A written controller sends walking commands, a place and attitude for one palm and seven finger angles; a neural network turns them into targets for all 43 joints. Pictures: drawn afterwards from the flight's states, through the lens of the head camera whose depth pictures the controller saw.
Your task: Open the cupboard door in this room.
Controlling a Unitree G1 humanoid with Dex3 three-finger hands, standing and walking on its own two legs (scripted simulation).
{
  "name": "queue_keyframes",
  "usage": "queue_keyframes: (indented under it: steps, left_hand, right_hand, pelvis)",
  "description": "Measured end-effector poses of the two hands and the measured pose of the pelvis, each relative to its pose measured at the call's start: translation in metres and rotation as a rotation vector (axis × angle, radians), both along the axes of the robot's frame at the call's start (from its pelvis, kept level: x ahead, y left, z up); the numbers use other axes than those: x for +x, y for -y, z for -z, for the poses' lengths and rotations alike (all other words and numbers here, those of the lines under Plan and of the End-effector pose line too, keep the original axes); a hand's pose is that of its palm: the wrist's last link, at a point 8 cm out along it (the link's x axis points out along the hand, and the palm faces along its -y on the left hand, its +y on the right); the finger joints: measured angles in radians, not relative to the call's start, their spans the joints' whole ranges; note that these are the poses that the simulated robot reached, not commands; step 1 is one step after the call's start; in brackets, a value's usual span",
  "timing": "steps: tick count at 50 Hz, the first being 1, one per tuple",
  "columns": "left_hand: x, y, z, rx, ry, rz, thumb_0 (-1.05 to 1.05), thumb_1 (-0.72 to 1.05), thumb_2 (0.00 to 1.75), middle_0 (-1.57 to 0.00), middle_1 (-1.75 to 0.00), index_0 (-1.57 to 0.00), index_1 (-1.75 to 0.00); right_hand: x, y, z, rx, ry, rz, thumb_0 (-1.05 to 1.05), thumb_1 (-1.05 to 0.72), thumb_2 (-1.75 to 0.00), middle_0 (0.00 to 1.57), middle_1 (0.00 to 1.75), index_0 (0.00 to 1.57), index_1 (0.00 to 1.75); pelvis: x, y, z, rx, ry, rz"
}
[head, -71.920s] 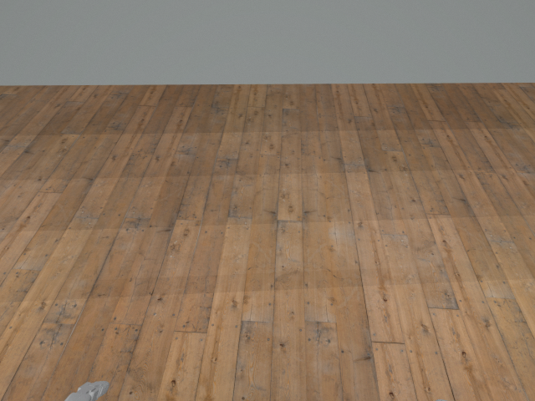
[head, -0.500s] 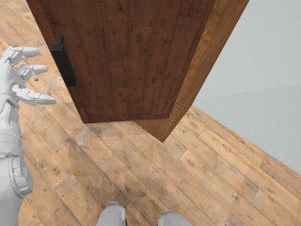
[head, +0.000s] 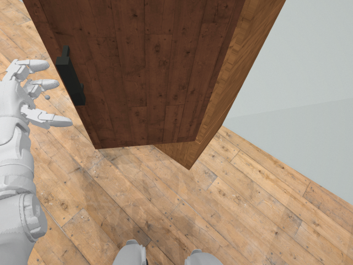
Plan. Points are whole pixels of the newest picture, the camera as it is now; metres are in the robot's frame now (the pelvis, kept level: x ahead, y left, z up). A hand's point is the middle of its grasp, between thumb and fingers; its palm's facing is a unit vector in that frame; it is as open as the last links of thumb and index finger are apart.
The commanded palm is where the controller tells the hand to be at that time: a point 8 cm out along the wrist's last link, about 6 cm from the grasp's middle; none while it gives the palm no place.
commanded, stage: slide the fingers in behind the handle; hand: left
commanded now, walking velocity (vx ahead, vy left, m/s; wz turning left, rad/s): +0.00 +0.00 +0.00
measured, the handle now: (73, 76) +0.53 +0.23 +0.07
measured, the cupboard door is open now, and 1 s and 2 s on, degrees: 44 44 45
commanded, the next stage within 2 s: close the thumb around the handle in 1.18 s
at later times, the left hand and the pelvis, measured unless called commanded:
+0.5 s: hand (68, 96) +0.47 +0.23 +0.08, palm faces +0.11 -0.99 +0.02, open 13.9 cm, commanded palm +0.44 +0.27 +0.08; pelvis +0.00 -0.01 +0.00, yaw +0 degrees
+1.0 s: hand (78, 96) +0.46 +0.21 +0.08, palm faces +0.14 -0.99 +0.00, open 14.1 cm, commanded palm +0.43 +0.25 +0.08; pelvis +0.00 -0.01 +0.00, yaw +1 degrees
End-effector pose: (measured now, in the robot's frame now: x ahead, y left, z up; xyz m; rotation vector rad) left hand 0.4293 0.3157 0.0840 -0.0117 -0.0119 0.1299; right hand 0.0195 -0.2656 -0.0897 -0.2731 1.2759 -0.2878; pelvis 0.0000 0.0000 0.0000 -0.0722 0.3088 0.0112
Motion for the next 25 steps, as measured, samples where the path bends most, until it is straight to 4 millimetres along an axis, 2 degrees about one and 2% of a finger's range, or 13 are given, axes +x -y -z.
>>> queue_keyframes:
  steps: [13,25]
  left_hand:
    - [0.000,0.019,0.007,-0.018,-0.009,0.020,-0.01,-0.50,0.30,-0.30,-1.20,-0.30,-1.20]
    - [0.012,0.037,0.007,-0.012,-0.019,0.018,-0.01,-0.50,0.30,-0.30,-1.20,-0.30,-1.20]
  right_hand:
    - [0.020,0.000,0.006,0.009,0.035,-0.049,0.01,-0.90,-0.90,0.20,0.30,0.20,0.30]
    - [0.006,0.001,0.009,0.028,0.008,-0.018,0.01,-0.90,-0.90,0.20,0.30,0.20,0.30]
  pelvis:
    - [-0.005,0.002,0.003,0.001,0.000,-0.015]
    - [-0.002,0.005,0.004,0.007,-0.005,-0.007]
